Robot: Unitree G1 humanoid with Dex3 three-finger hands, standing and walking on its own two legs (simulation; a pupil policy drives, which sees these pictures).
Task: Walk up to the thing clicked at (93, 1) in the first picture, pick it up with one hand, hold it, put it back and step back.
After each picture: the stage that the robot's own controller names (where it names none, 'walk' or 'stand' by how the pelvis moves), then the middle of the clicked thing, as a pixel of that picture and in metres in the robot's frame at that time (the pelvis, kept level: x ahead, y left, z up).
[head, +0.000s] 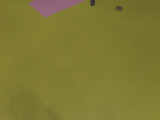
stand; (92, 1) +2.25 -0.15 -0.72
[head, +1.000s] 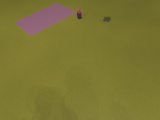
walk; (79, 14) +2.09 +0.17 -0.71
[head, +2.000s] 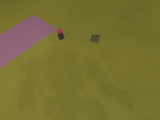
walk; (60, 34) +1.44 +0.37 -0.72
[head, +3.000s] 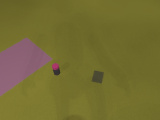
walk; (56, 69) +0.93 +0.33 -0.72
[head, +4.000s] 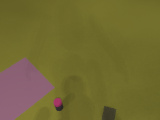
walk; (58, 104) +0.55 +0.25 -0.71
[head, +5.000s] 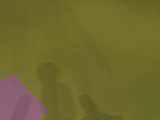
stand; out of the picture +0.33 +0.17 -0.70
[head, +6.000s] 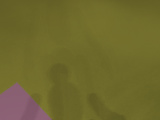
stand; out of the picture +0.29 +0.19 -0.72
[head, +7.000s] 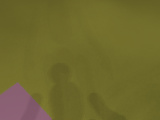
stand; out of the picture +0.29 +0.19 -0.73
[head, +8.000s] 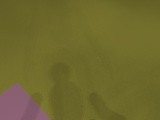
stand; out of the picture +0.28 +0.19 -0.73
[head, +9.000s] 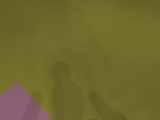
stand; out of the picture +0.28 +0.19 -0.73
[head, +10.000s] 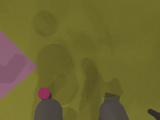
go down; (45, 94) +0.34 +0.19 -0.50
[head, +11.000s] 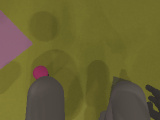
go down; (41, 75) +0.37 +0.21 -0.32
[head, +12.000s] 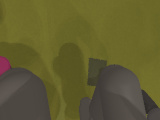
close in; (1, 68) +0.35 +0.24 -0.23
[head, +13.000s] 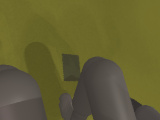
close; out of the picture +0.35 +0.25 -0.21
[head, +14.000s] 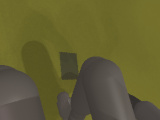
close; out of the picture +0.35 +0.26 -0.21
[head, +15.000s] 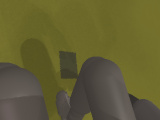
lift; out of the picture +0.34 +0.26 -0.22
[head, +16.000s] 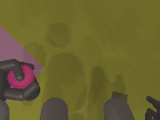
lift; (25, 84) +0.31 +0.20 -0.01
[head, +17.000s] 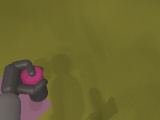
hold; (35, 84) +0.32 +0.18 +0.01
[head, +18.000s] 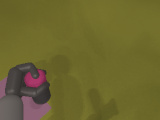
hold; (38, 87) +0.32 +0.17 +0.00
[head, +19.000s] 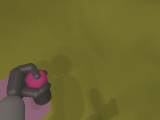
hold; (39, 88) +0.32 +0.17 -0.01
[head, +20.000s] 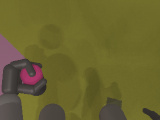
crouch; (34, 81) +0.34 +0.18 -0.07
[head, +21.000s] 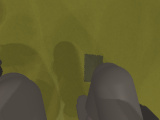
lower; out of the picture +0.37 +0.25 -0.19
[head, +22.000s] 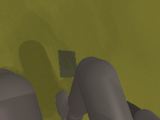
lower; out of the picture +0.37 +0.28 -0.22
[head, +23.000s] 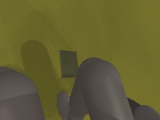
lower; out of the picture +0.37 +0.29 -0.22
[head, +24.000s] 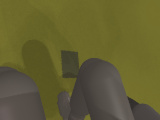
lower; out of the picture +0.36 +0.29 -0.22
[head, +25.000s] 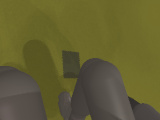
loosen; out of the picture +0.36 +0.29 -0.22
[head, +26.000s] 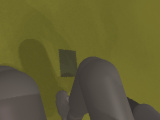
withdraw; out of the picture +0.35 +0.26 -0.22
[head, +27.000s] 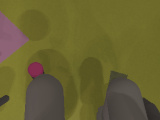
walk; (36, 72) +0.38 +0.22 -0.32
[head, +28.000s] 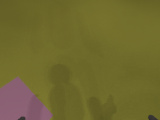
stand; out of the picture +0.30 +0.18 -0.66
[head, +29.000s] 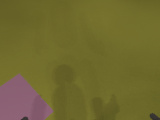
stand; out of the picture +0.33 +0.19 -0.66
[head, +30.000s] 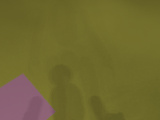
stand; out of the picture +0.33 +0.18 -0.70
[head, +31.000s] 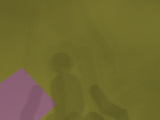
walk; out of the picture +0.34 +0.18 -0.71
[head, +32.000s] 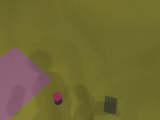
walk; (57, 98) +0.48 +0.16 -0.71
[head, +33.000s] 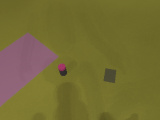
walk; (62, 69) +0.78 +0.25 -0.70
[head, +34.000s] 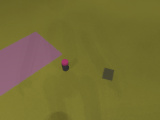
stand; (65, 65) +0.95 +0.19 -0.71
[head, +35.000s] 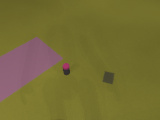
stand; (66, 69) +0.96 +0.18 -0.73
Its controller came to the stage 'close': yes
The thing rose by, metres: 0.70
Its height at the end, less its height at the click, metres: +0.00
